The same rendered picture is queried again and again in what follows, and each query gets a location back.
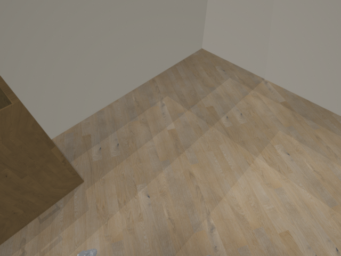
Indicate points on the drawer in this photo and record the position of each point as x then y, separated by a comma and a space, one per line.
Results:
4, 101

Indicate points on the cabinet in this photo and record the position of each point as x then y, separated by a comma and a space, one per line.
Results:
34, 174

